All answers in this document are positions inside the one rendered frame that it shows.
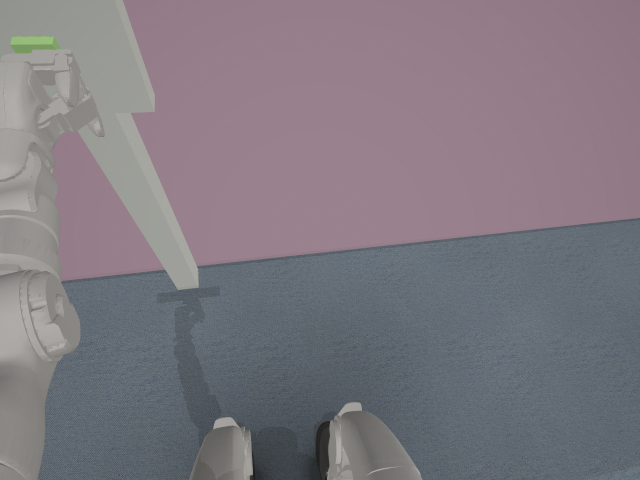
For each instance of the left robot hand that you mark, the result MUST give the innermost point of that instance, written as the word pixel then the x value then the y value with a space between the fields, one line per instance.
pixel 25 105

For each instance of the right robot shin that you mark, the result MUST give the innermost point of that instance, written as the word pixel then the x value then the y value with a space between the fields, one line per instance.
pixel 334 472

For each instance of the left robot upper arm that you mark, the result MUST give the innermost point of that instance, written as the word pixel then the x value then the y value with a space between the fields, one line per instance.
pixel 38 325

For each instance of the robot left forearm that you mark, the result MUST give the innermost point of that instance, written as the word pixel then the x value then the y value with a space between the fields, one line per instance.
pixel 29 218

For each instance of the panel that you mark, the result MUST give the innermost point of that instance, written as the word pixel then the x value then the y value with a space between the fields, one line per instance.
pixel 101 38

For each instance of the robot left thigh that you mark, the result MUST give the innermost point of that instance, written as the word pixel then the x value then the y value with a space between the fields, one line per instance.
pixel 225 454

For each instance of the button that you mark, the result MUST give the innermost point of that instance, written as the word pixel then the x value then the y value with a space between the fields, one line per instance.
pixel 25 44

